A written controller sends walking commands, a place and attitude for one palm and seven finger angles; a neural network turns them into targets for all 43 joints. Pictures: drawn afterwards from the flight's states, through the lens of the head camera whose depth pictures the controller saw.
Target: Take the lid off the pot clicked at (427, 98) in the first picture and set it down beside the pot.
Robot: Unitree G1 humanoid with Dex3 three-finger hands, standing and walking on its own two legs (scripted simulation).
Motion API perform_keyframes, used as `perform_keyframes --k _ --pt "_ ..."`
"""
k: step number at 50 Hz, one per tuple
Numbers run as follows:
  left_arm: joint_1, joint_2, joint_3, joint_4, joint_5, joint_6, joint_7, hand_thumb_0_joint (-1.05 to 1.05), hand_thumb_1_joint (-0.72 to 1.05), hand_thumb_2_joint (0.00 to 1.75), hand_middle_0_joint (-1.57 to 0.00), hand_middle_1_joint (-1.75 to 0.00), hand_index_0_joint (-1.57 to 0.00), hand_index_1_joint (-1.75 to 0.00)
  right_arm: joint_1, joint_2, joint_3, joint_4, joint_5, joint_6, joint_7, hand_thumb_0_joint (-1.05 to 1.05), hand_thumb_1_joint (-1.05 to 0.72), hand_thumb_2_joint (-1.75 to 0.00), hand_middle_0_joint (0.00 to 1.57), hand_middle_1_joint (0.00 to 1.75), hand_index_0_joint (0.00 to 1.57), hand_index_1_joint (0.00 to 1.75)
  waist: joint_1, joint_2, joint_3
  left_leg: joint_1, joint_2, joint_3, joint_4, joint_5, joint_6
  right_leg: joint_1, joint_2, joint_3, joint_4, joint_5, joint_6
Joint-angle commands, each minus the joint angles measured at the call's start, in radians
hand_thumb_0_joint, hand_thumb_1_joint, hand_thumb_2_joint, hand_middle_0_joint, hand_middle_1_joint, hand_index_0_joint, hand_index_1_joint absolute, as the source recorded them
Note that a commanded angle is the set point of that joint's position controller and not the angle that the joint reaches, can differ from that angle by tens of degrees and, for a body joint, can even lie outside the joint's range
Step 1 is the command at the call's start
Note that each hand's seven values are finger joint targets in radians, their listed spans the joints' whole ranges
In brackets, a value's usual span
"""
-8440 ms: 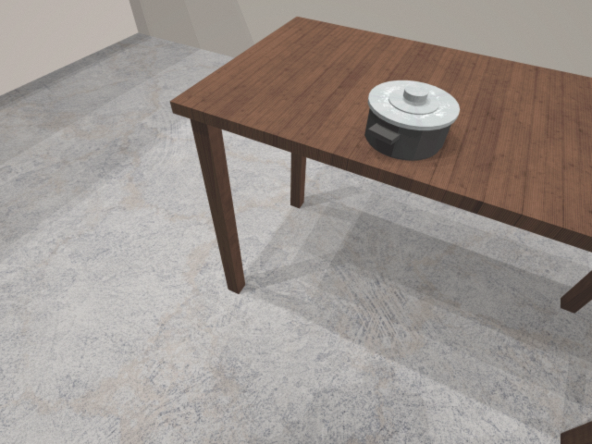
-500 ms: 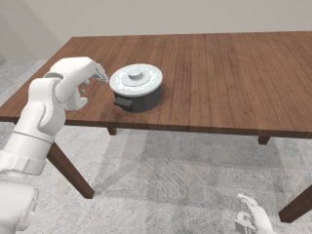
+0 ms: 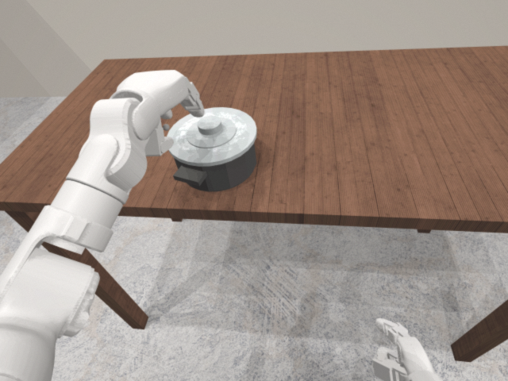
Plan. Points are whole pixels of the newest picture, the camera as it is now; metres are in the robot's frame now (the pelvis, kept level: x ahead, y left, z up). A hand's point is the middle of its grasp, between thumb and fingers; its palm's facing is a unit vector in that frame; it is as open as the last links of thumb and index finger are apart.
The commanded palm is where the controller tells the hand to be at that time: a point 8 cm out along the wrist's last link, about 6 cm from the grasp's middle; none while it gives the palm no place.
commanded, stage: move the open hand above the knob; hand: left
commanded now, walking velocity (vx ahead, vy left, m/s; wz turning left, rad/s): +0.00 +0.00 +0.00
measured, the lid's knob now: (209, 125) +0.51 +0.12 +0.15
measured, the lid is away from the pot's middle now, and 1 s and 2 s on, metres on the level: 0.00 0.00 0.00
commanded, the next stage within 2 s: lower the open fingers around the knob in 1.26 s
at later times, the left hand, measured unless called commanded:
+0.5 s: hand (196, 100) +0.48 +0.12 +0.22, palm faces -0.23 -0.04 -0.97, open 9.9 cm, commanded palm +0.46 +0.12 +0.28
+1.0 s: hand (194, 99) +0.48 +0.12 +0.22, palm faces -0.21 -0.04 -0.98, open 9.9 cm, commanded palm +0.45 +0.12 +0.28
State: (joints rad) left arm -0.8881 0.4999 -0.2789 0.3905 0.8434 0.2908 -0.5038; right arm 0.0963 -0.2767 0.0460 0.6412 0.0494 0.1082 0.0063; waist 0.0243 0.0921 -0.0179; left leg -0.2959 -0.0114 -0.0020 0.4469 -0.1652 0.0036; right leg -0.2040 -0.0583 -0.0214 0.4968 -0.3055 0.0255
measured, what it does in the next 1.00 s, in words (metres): stands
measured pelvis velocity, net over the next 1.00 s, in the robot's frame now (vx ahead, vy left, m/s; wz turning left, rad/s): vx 0.02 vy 0.00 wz -0.04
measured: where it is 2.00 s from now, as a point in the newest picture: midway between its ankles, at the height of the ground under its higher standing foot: outside the picture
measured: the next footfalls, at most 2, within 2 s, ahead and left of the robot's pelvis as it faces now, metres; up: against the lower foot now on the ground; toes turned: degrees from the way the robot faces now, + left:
none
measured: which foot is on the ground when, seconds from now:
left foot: down 0.00-1.00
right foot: down 0.00-1.00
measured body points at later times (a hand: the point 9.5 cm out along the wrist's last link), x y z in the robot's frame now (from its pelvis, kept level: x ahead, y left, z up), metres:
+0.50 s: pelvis +0.01 +0.00 +0.00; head +0.03 -0.03 +0.45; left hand +0.49 +0.12 +0.28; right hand +0.14 -0.26 -0.13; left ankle +0.04 +0.12 -0.74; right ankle -0.03 -0.14 -0.74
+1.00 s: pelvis +0.02 +0.00 +0.00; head +0.03 -0.03 +0.45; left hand +0.49 +0.12 +0.28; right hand +0.14 -0.25 -0.12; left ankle +0.04 +0.12 -0.74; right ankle -0.03 -0.14 -0.74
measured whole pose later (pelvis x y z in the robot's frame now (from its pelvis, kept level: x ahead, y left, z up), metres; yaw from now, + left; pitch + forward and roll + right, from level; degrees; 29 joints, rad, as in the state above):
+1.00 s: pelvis +0.02 +0.00 +0.00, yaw -2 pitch +4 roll +1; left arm -1.12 0.44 -0.30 0.72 0.89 0.32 -0.49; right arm 0.19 -0.28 0.02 0.67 0.05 0.11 -0.01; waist -0.03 0.07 -0.05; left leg -0.31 0.00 0.04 0.42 -0.18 0.01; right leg -0.23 -0.05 0.02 0.47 -0.30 0.03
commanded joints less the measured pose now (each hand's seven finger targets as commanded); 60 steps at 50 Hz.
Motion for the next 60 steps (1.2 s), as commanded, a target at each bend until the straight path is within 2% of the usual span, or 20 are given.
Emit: perform_keyframes --k 1,7,9,12,14,16,19,22,24,31,34,35,41,43,49,50,52,55,58,60 --pt "-0.533 0.206 0.132 -0.076 0.038 0.019 0.034 0.0 -0.38 1.7 -0.88 -0.08 -0.88 -0.08 -0.114 -0.111 -0.035 -0.14 0.007 -0.034 -0.008 0.0 -0.9 -0.9 0.2 0.3 0.2 0.3 -0.015 -0.146 -0.341 0.234 -0.065 0.029 -0.01 0.218 0.049 -0.015 0.082 -0.036 -0.058 0.331 -0.053" --pt "-0.65 0.185 0.111 -0.001 0.047 0.031 0.038 0.0 -0.38 1.7 -0.88 -0.08 -0.88 -0.08 -0.084 -0.114 -0.039 -0.12 0.005 -0.032 -0.012 0.0 -0.9 -0.9 0.2 0.3 0.2 0.3 -0.03 -0.126 -0.37 0.255 -0.068 0.023 -0.008 0.225 0.051 -0.028 0.089 -0.035 -0.056 0.334 -0.057" --pt "-0.7 0.241 0.156 -0.037 0.057 0.023 0.042 0.0 -0.38 1.7 -0.88 -0.08 -0.88 -0.08 -0.069 -0.117 -0.042 -0.12 -0.001 -0.036 -0.011 0.0 -0.9 -0.9 0.2 0.3 0.2 0.3 -0.021 -0.14 -0.46 0.274 -0.07 0.021 0.001 0.274 0.054 0.025 0.085 -0.025 -0.048 0.389 -0.055" --pt "-0.678 0.156 0.094 0.096 0.055 0.035 0.034 0.0 -0.38 1.7 -0.88 -0.08 -0.88 -0.08 -0.055 -0.116 -0.044 -0.104 0.006 -0.03 -0.012 0.0 -0.9 -0.9 0.2 0.3 0.2 0.3 -0.039 -0.158 -0.357 0.239 -0.069 0.032 -0.002 0.246 0.054 -0.031 0.088 -0.035 -0.055 0.373 -0.053" --pt "-0.7 0.205 0.129 0.068 0.059 0.029 0.036 0.0 -0.38 1.7 -0.88 -0.08 -0.88 -0.08 -0.048 -0.123 -0.045 -0.111 0.002 -0.029 -0.011 0.0 -0.9 -0.9 0.2 0.3 0.2 0.3 -0.031 -0.163 -0.417 0.248 -0.071 0.033 0.001 0.266 0.057 0.011 0.085 -0.025 -0.053 0.406 -0.051" --pt "-0.742 0.111 0.046 0.114 0.063 0.032 0.033 0.0 -0.38 1.7 -0.88 -0.08 -0.88 -0.08 -0.044 -0.117 -0.046 -0.102 0.007 -0.024 -0.013 0.0 -0.9 -0.9 0.2 0.3 0.2 0.3 -0.057 -0.145 -0.366 0.248 -0.07 0.036 -0.002 0.253 0.056 -0.043 0.089 -0.032 -0.058 0.383 -0.053" --pt "-0.844 0.177 0.097 0.042 0.067 0.015 0.048 0.0 -0.38 1.7 -0.88 -0.08 -0.88 -0.08 -0.021 -0.121 -0.053 -0.104 0.002 -0.035 -0.013 0.0 -0.9 -0.9 0.2 0.3 0.2 0.3 -0.057 -0.103 -0.468 0.301 -0.069 0.027 0.003 0.287 0.056 -0.014 0.091 -0.02 -0.057 0.398 -0.054" --pt "-0.825 0.14 0.072 0.246 0.073 0.029 0.048 0.0 -0.38 1.7 -0.88 -0.08 -0.88 -0.08 0.017 -0.126 -0.052 -0.063 0.005 -0.027 -0.022 0.0 -0.9 -0.9 0.2 0.3 0.2 0.3 -0.073 -0.159 -0.354 0.24 -0.066 0.036 -0.014 0.215 0.056 -0.066 0.097 -0.031 -0.071 0.351 -0.052" --pt "-0.899 0.165 0.086 0.204 0.074 0.012 0.059 0.0 -0.38 1.7 -0.88 -0.08 -0.88 -0.08 0.033 -0.128 -0.053 -0.067 0.001 -0.035 -0.023 0.0 -0.9 -0.9 0.2 0.3 0.2 0.3 -0.07 -0.142 -0.431 0.264 -0.069 0.036 -0.015 0.24 0.059 -0.025 0.094 -0.021 -0.071 0.385 -0.051" --pt "-0.822 0.127 0.074 0.258 0.087 0.007 0.057 0.0 -0.38 1.7 -0.88 -0.08 -0.88 -0.08 0.034 -0.123 -0.06 -0.085 0.001 -0.025 -0.019 0.0 -0.9 -0.9 0.2 0.3 0.2 0.3 -0.063 -0.155 -0.417 0.259 -0.06 0.048 -0.007 0.295 0.067 -0.026 0.093 -0.018 -0.064 0.418 -0.049" --pt "-0.843 0.175 0.107 0.19 0.091 0.004 0.061 0.0 -0.38 1.7 -0.88 -0.08 -0.88 -0.08 0.037 -0.128 -0.061 -0.093 -0.001 -0.026 -0.018 0.0 -0.9 -0.9 0.2 0.3 0.2 0.3 -0.059 -0.133 -0.468 0.286 -0.056 0.046 -0.001 0.349 0.068 -0.003 0.091 -0.01 -0.063 0.446 -0.048" --pt "-0.828 0.14 0.082 0.213 0.088 0.008 0.058 0.0 -0.38 1.7 -0.88 -0.08 -0.88 -0.08 0.03 -0.124 -0.061 -0.091 0.002 -0.026 -0.02 0.0 -0.9 -0.9 0.2 0.3 0.2 0.3 -0.064 -0.148 -0.44 0.284 -0.055 0.047 0.003 0.348 0.071 -0.023 0.094 -0.014 -0.064 0.44 -0.049" --pt "-0.792 0.201 0.131 0.192 0.09 0.014 0.061 0.0 -0.38 1.7 -0.88 -0.08 -0.88 -0.08 0.026 -0.128 -0.059 -0.093 0.002 -0.03 -0.021 0.0 -0.9 -0.9 0.2 0.3 0.2 0.3 -0.048 -0.148 -0.425 0.272 -0.053 0.051 -0.007 0.326 0.07 -0.016 0.093 -0.014 -0.067 0.419 -0.048" --pt "-0.761 0.138 0.082 0.176 0.066 0.021 0.054 0.0 -0.38 1.7 -0.88 -0.08 -0.88 -0.08 0.02 -0.131 -0.064 -0.099 0.007 -0.027 -0.021 0.0 -0.9 -0.9 0.2 0.3 0.2 0.3 -0.056 -0.136 -0.404 0.284 -0.053 0.048 -0.004 0.327 0.07 -0.034 0.093 -0.02 -0.074 0.41 -0.052" --pt "-0.823 0.142 0.077 0.092 0.073 0.027 0.054 0.0 -0.38 1.7 -0.88 -0.08 -0.88 -0.08 -0.002 -0.119 -0.055 -0.105 0.006 -0.035 -0.02 0.0 -0.9 -0.9 0.2 0.3 0.2 0.3 -0.057 -0.108 -0.448 0.322 -0.054 0.035 -0.004 0.332 0.064 -0.043 0.096 -0.017 -0.072 0.383 -0.053" --pt "-0.815 0.101 0.046 0.142 0.073 0.034 0.051 0.0 -0.38 1.7 -0.88 -0.08 -0.88 -0.08 -0.009 -0.115 -0.053 -0.097 0.007 -0.035 -0.023 0.0 -0.9 -0.9 0.2 0.3 0.2 0.3 -0.065 -0.129 -0.412 0.311 -0.054 0.038 -0.001 0.318 0.065 -0.065 0.097 -0.022 -0.07 0.375 -0.054" --pt "-0.798 0.14 0.077 0.215 0.079 0.046 0.051 0.0 -0.38 1.7 -0.88 -0.08 -0.88 -0.08 -0.005 -0.121 -0.047 -0.082 0.006 -0.028 -0.03 0.0 -0.9 -0.9 0.2 0.3 0.2 0.3 -0.059 -0.164 -0.364 0.27 -0.057 0.043 -0.017 0.243 0.063 -0.068 0.096 -0.023 -0.079 0.341 -0.053" --pt "-0.863 0.074 0.021 0.118 0.073 0.029 0.058 0.0 -0.38 1.7 -0.88 -0.08 -0.88 -0.08 -0.023 -0.107 -0.047 -0.098 0.008 -0.039 -0.027 0.0 -0.9 -0.9 0.2 0.3 0.2 0.3 -0.064 -0.113 -0.432 0.327 -0.053 0.035 -0.007 0.291 0.06 -0.068 0.094 -0.021 -0.068 0.354 -0.057" --pt "-0.799 0.137 0.082 0.182 0.062 0.039 0.063 0.0 -0.38 1.7 -0.88 -0.08 -0.88 -0.08 -0.008 -0.126 -0.049 -0.082 0.001 -0.031 -0.028 0.0 -0.9 -0.9 0.2 0.3 0.2 0.3 -0.054 -0.132 -0.416 0.295 -0.055 0.034 -0.01 0.278 0.057 -0.047 0.094 -0.023 -0.072 0.364 -0.061" --pt "-0.801 0.112 0.061 0.225 0.08 0.046 0.057 0.0 -0.38 1.7 -0.88 -0.08 -0.88 -0.08 -0.021 -0.111 -0.04 -0.083 0.004 -0.027 -0.029 0.0 -0.9 -0.9 0.2 0.3 0.2 0.3 -0.052 -0.165 -0.392 0.269 -0.055 0.043 -0.014 0.258 0.058 -0.046 0.09 -0.022 -0.068 0.361 -0.056"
